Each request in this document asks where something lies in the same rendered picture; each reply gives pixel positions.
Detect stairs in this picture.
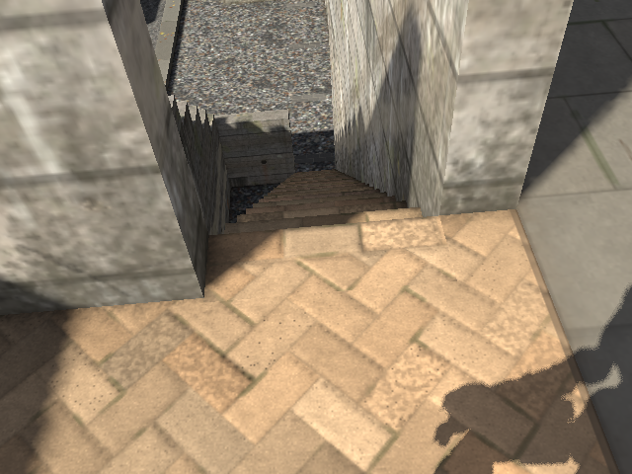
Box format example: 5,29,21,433
224,169,423,234

